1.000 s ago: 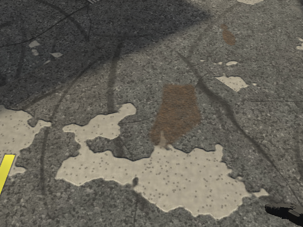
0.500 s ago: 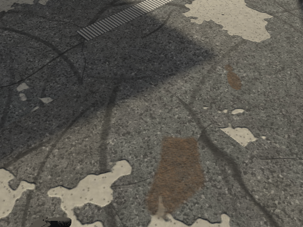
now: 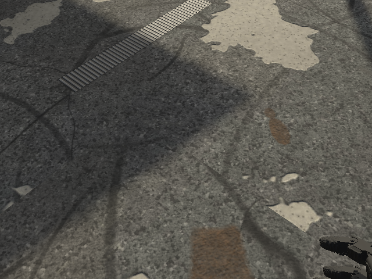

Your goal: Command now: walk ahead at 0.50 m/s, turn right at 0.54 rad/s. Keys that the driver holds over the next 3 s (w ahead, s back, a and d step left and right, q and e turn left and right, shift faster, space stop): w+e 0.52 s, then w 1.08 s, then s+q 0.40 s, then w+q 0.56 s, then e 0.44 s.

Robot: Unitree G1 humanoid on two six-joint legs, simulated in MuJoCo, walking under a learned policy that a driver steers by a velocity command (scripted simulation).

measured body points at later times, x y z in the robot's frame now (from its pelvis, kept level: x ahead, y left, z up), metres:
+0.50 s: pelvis +0.26 -0.03 -0.01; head +0.30 -0.05 +0.44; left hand +0.56 +0.11 -0.08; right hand +0.17 -0.32 -0.13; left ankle +0.13 +0.13 -0.73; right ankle +0.37 -0.18 -0.72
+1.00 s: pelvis +0.53 -0.13 +0.00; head +0.56 -0.14 +0.45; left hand +0.68 +0.13 -0.11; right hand +0.63 -0.43 -0.09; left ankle +0.74 -0.08 -0.71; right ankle +0.37 -0.17 -0.73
